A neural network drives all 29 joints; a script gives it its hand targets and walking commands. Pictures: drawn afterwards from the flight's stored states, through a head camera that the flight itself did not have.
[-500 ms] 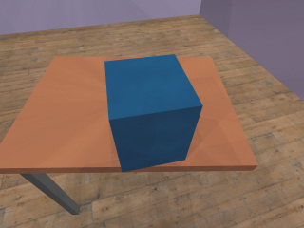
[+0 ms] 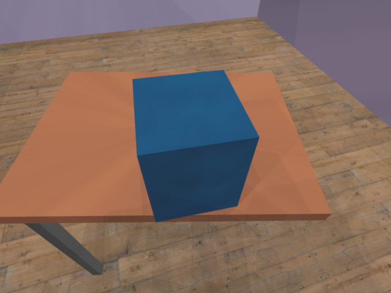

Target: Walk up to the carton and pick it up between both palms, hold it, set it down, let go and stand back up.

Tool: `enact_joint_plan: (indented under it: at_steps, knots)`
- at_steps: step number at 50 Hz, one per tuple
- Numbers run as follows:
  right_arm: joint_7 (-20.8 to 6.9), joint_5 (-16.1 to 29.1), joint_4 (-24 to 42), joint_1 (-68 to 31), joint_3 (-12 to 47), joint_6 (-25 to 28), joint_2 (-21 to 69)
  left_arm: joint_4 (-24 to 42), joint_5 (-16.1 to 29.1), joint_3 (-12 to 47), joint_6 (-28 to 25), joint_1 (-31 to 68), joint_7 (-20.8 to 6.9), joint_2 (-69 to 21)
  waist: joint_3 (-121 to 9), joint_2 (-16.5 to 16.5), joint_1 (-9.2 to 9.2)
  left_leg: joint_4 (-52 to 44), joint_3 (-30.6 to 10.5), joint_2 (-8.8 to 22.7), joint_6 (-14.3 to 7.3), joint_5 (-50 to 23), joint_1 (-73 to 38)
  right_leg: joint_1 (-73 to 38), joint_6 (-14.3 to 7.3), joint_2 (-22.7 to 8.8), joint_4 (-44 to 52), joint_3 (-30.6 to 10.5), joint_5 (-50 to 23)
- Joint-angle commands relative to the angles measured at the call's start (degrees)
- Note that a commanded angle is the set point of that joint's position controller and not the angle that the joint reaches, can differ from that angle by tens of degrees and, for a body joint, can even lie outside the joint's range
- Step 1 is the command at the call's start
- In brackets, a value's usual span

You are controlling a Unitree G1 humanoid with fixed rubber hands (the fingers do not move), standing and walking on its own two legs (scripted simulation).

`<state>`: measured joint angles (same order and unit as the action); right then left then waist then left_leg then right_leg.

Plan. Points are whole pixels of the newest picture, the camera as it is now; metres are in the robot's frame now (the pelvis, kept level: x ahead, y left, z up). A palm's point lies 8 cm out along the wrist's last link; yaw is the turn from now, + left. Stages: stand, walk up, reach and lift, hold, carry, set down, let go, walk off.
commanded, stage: stand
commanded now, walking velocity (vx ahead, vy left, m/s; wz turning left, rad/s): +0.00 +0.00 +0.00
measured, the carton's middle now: (188, 147) +0.40 +0.03 +0.06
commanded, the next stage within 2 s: none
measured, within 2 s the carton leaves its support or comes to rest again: neither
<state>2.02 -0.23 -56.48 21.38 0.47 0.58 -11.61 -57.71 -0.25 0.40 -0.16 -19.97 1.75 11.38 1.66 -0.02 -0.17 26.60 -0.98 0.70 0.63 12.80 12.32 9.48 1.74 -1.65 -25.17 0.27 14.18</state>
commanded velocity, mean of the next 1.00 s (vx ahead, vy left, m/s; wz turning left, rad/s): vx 0.00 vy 0.00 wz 0.00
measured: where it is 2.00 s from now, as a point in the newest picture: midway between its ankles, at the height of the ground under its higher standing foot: outside the picture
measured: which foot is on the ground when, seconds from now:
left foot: down 0.00-1.00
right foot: down 0.00-1.00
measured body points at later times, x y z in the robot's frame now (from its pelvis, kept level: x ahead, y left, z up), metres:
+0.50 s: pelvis +0.01 -0.01 +0.00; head +0.01 +0.00 +0.45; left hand +0.00 +0.23 -0.15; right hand +0.00 -0.25 -0.15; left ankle +0.02 +0.12 -0.74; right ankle -0.01 -0.14 -0.74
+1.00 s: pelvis +0.01 -0.01 +0.00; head +0.01 -0.01 +0.45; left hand +0.00 +0.23 -0.15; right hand +0.00 -0.25 -0.15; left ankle +0.02 +0.12 -0.74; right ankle -0.01 -0.14 -0.74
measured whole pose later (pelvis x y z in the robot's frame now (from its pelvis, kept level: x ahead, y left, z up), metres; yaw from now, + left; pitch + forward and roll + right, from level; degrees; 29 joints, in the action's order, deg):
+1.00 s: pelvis +0.01 -0.01 +0.00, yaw +0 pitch -1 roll +0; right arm 2.3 -0.1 -60.2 19.3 0.5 0.6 -10.8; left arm -58.9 -0.1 0.3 -0.3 -19.9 2.2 10.3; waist 1.9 0.0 -0.2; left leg 25.0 -0.7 1.2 1.3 12.7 11.0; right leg 8.8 1.2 -1.2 -24.5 0.0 14.4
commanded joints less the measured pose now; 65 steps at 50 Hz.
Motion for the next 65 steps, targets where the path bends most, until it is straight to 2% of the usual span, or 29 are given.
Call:
enact_joint_plan:
  at_steps: [1, 5, 17, 21, 24, 27, 32, 41, 45, 48, 49, 52, 54, 65]
  knots:
    - [0.53, 0.00, 1.79, 3.99, -1.70, 0.74, -6.79, 1.81, 0.02, -1.43, -0.80, -4.01, 0.48, 7.12, 3.40, -0.17, 0.04, -5.81, -4.26, 4.24, -1.07, -2.05, 1.55, 2.61, -1.82, -3.63, 4.90, -3.49, -2.55]
    - [0.55, 0.20, 1.34, 3.03, -1.78, 0.78, -6.75, 1.73, 0.15, -1.22, -0.74, -4.12, 0.52, 6.73, 3.93, -1.00, 0.11, -6.15, -3.93, 4.50, -1.02, -2.81, 1.83, 2.82, -1.71, -3.72, 4.36, -3.07, -3.08]
    - [0.55, 0.06, 0.42, 2.61, -1.92, 0.64, -6.63, 1.63, 0.22, -1.34, -0.94, -4.44, 0.63, 6.50, 2.97, 1.02, -0.21, -5.48, -3.36, 4.47, -0.76, -4.77, -0.29, 2.86, -1.89, -3.88, 5.01, -3.31, -3.79]
    - [0.54, 0.11, -0.12, 2.33, -1.68, 0.64, -6.22, 1.60, 0.17, -1.24, -0.95, -4.42, 0.76, 6.53, 3.37, 0.28, 0.07, -5.55, -3.10, 4.46, -0.77, -5.62, -0.12, 2.62, -1.93, -3.96, 4.84, -3.43, -4.89]
    - [0.61, 0.16, -0.42, 2.24, -1.59, 0.59, -6.00, 1.22, 0.20, -1.34, -0.82, -4.76, 0.70, 6.20, 4.40, -0.32, 0.14, -5.64, -3.18, 4.49, -0.76, -4.74, 0.28, 3.12, -1.87, -3.83, 5.23, -3.42, -3.94]
    - [0.64, 0.20, -0.42, 2.31, -1.76, 0.51, -6.28, 1.37, 0.26, -1.32, -0.82, -4.53, 0.72, 6.10, 4.20, 0.51, -0.12, -6.00, -3.28, 4.58, -0.68, -4.08, -0.10, 3.58, -2.01, -3.75, 5.49, -3.56, -3.14]
    - [0.63, 0.17, -0.89, 2.05, -1.74, 0.62, -6.24, 1.09, 0.13, -1.50, -0.94, -4.64, 0.74, 6.08, 2.92, -0.67, -0.06, -5.94, -3.20, 4.58, -0.61, -4.07, -0.53, 2.76, -1.84, -3.75, 5.47, -3.64, -3.49]
    - [0.77, 0.16, -1.56, 1.77, -1.45, 0.62, -5.76, 0.78, 0.24, -1.41, -0.91, -4.53, 0.83, 5.86, 3.59, 0.86, 0.12, -5.89, -3.21, 4.66, -0.54, -5.12, -0.73, 3.19, -1.97, -3.86, 5.56, -3.64, -4.16]
    - [0.69, 0.13, -2.10, 2.09, -1.55, 0.59, -5.84, 0.52, 0.15, -1.34, -0.87, -4.79, 0.85, 5.57, 3.43, -0.61, 0.06, -6.06, -2.97, 4.65, -0.42, -4.55, -0.62, 3.00, -1.90, -3.83, 5.48, -3.60, -4.02]
    - [0.72, 0.12, -2.12, 1.83, -1.47, 0.65, -5.86, 0.58, 0.16, -1.48, -0.91, -4.32, 0.90, 6.04, 3.12, 0.87, 0.03, -6.19, -3.20, 4.81, -0.59, -4.90, -1.04, 2.67, -1.94, -3.86, 5.43, -3.61, -4.23]
    - [0.74, 0.10, -2.13, 1.77, -1.49, 0.71, -5.74, 0.40, 0.11, -1.40, -0.93, -4.38, 0.89, 5.69, 2.98, 0.01, 0.03, -6.09, -3.14, 4.85, -0.52, -5.47, -0.97, 2.54, -1.86, -3.88, 5.34, -3.51, -4.92]
    - [0.76, 0.15, -2.13, 1.76, -1.35, 0.68, -5.67, 0.53, 0.19, -1.35, -0.98, -4.38, 0.87, 5.67, 3.29, 0.58, 0.01, -6.05, -2.83, 4.82, -0.52, -5.72, -1.02, 2.58, -1.84, -3.96, 5.40, -3.49, -4.81]
    - [0.76, 0.23, -2.24, 1.73, -1.32, 0.68, -5.44, 0.48, 0.28, -1.20, -0.97, -4.42, 0.89, 5.71, 3.13, -0.27, 0.05, -6.06, -2.88, 4.83, -0.52, -6.21, -1.09, 2.40, -1.91, -4.01, 5.37, -3.60, -5.25]
    - [0.71, 0.24, -2.59, 1.60, -1.41, 0.61, -5.46, 0.07, 0.23, -1.22, -0.86, -4.70, 0.88, 5.65, 3.60, -0.05, 0.07, -6.49, -2.97, 4.75, -0.42, -4.57, -0.54, 2.56, -1.84, -3.94, 5.43, -3.40, -4.16]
